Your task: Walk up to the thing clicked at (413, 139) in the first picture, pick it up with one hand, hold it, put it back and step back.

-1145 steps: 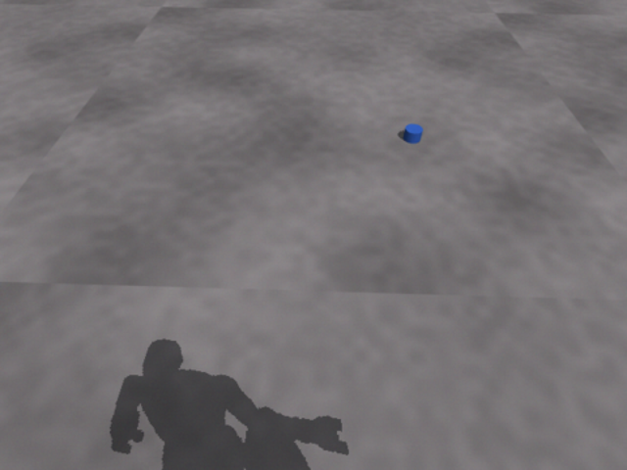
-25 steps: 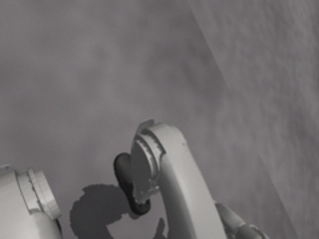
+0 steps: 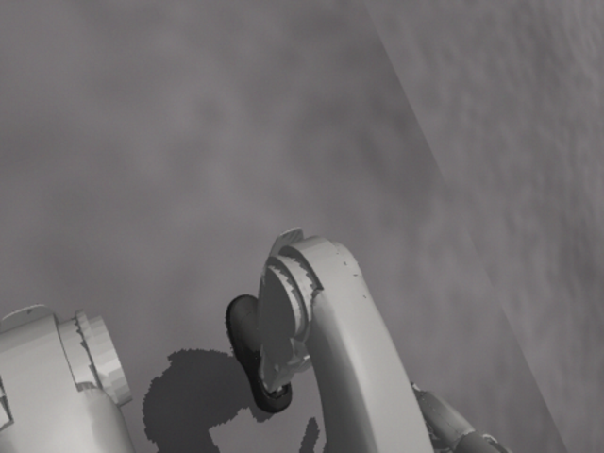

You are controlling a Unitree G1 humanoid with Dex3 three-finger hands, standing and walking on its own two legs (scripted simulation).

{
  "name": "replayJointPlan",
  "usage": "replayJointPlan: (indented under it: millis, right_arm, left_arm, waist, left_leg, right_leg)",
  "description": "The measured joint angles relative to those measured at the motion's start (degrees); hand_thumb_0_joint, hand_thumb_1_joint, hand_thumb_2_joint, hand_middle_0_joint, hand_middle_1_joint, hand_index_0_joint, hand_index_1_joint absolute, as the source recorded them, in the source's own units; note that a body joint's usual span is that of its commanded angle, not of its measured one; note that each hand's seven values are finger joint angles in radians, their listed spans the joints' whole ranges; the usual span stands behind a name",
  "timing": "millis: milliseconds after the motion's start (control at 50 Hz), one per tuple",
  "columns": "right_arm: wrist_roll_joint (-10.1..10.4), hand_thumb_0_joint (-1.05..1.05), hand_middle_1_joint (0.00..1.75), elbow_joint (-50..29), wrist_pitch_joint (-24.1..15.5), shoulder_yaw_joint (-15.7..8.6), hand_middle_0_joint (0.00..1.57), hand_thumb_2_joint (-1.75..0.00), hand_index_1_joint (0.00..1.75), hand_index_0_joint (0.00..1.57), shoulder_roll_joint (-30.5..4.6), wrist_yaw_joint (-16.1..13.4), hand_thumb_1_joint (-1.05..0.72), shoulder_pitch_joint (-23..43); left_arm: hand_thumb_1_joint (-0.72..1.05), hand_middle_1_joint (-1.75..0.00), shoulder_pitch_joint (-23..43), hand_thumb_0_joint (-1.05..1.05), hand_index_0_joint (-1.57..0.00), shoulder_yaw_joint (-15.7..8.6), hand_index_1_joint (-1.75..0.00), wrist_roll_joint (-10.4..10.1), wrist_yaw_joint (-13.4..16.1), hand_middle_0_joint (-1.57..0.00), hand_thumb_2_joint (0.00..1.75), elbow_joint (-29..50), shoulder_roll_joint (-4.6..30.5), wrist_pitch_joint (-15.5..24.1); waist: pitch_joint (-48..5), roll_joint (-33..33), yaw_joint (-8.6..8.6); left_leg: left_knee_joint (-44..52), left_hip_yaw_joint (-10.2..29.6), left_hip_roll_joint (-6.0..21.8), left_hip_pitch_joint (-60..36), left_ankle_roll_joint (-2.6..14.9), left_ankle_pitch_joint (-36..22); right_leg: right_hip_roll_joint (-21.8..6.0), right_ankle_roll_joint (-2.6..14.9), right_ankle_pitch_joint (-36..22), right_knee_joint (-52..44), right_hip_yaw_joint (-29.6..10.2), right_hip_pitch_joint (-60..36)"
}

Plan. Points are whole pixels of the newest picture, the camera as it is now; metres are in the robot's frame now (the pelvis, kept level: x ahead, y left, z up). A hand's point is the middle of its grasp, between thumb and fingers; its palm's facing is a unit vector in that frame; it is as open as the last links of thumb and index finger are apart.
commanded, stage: settle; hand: left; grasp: from above
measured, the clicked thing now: out of the picture +0.45 +0.40 -0.26
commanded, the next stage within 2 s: lift in 0.50 s
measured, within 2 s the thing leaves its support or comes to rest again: neither
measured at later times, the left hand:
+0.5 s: hand out of the picture +0.43 +0.41 -0.15, palm faces -0.45 -0.14 -0.88, open 11.5 cm
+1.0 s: hand out of the picture +0.40 +0.41 -0.08, palm faces -0.47 -0.16 -0.87, open 11.4 cm
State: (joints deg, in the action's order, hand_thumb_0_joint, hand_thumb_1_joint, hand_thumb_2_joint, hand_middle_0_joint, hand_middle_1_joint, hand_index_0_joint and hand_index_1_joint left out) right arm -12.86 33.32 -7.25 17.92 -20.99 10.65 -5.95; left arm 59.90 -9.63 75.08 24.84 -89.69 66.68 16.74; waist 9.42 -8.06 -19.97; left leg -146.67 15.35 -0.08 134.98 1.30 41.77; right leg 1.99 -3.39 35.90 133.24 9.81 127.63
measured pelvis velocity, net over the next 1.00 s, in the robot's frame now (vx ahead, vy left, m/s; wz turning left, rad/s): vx -0.01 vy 0.00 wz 0.12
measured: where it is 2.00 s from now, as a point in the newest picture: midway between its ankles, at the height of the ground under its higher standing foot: (194, 418)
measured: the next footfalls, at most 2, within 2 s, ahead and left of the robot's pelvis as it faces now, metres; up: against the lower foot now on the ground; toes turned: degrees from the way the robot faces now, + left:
none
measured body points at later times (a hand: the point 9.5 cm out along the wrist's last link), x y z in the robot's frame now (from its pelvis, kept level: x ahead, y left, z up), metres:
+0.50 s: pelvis +0.00 +0.00 +0.02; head +0.24 +0.14 +0.37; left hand +0.45 +0.42 -0.10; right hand +0.11 -0.27 -0.05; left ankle +0.06 +0.12 -0.27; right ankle +0.13 -0.13 -0.27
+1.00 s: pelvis -0.01 +0.00 +0.06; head +0.22 +0.11 +0.43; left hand +0.42 +0.41 -0.03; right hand +0.09 -0.27 -0.03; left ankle +0.06 +0.12 -0.27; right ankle +0.13 -0.13 -0.27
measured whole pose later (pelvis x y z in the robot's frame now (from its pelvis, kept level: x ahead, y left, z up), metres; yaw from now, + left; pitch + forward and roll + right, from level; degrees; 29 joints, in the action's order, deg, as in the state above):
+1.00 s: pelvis -0.01 +0.00 +0.06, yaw +7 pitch +35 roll -12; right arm -4.1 34.9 5.1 5.2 -17.4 6.2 -11.5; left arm 48.8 -7.2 64.9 2.1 -61.8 50.4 13.4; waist -3.0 1.7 -12.3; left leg -131.7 7.8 -1.4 130.6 2.1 37.2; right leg -1.5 -2.3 35.3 123.8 4.4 124.5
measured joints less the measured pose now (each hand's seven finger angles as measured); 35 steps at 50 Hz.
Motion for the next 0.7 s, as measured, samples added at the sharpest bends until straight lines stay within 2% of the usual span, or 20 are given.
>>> replayJointPlan:
  millis: [80,220,300,380,560,700]
  right_arm:
    - [0.8,0.00,0.29,-0.1,0.8,-1.7,0.21,-0.89,0.30,0.20,0.1,0.2,-0.90,-0.6]
    - [2.7,0.00,0.29,0.3,3.2,-4.9,0.20,-0.89,0.30,0.20,0.8,0.2,-0.90,-1.2]
    - [3.8,0.00,0.29,0.2,4.8,-6.1,0.20,-0.89,0.30,0.20,1.2,-0.3,-0.90,-1.2]
    - [4.5,0.00,0.29,0.0,6.2,-6.9,0.20,-0.89,0.30,0.20,1.6,-1.1,-0.90,-1.3]
    - [5.3,0.00,0.29,-0.2,8.6,-7.7,0.20,-0.89,0.30,0.20,2.0,-2.6,-0.90,-1.8]
    - [5.6,0.00,0.29,0.1,9.4,-8.2,0.20,-0.89,0.30,0.20,2.4,-3.4,-0.91,-2.7]
  left_arm:
    - [-0.15,-0.86,-0.7,-0.01,-0.46,0.0,-0.79,-0.7,-2.1,-0.46,0.63,3.4,-1.7,-0.9]
    - [-0.16,-0.86,-1.6,-0.01,-0.46,2.0,-0.79,-2.5,-7.6,-0.46,0.63,8.7,-5.2,-2.4]
    - [-0.16,-0.85,-2.3,-0.01,-0.47,3.0,-0.78,-3.3,-11.0,-0.47,0.63,11.6,-6.7,-2.4]
    - [-0.16,-0.85,-2.7,-0.01,-0.47,3.6,-0.78,-4.1,-13.2,-0.47,0.63,13.7,-8.2,-1.8]
    - [-0.17,-0.85,-2.4,-0.01,-0.48,3.2,-0.77,-3.4,-14.6,-0.48,0.64,15.7,-9.9,-0.5]
    - [-0.17,-0.84,-2.1,-0.01,-0.48,3.1,-0.77,-3.9,-15.2,-0.48,0.64,15.2,-10.2,-1.3]
  waist:
    - [-1.7,1.2,0.88]
    - [-4.7,3.6,2.83]
    - [-5.7,4.7,3.82]
    - [-6.3,5.4,4.58]
    - [-7.5,6.3,4.84]
    - [-8.1,7.1,4.49]
  left_leg:
    - [0.7,-0.4,-0.4,0.5,-0.01,-0.5]
    - [2.8,-2.2,-0.7,1.1,0.40,-1.4]
    - [4.0,-3.2,-0.9,0.9,0.63,-1.9]
    - [5.0,-3.8,-1.1,0.6,0.65,-2.4]
    - [6.5,-4.5,-1.5,0.5,0.52,-3.6]
    - [7.8,-5.2,-1.3,0.1,0.65,-4.2]
  right_leg:
    - [-0.5,0.45,0.1,-0.3,-0.2,0.3]
    - [-1.3,0.54,0.3,-1.2,-1.4,0.8]
    - [-1.7,0.54,0.3,-1.9,-2.1,0.7]
    - [-2.1,0.86,0.3,-2.4,-2.6,0.4]
    - [-2.6,1.00,-0.3,-3.1,-3.1,0.5]
    - [-2.6,1.01,-0.8,-4.0,-3.6,0.4]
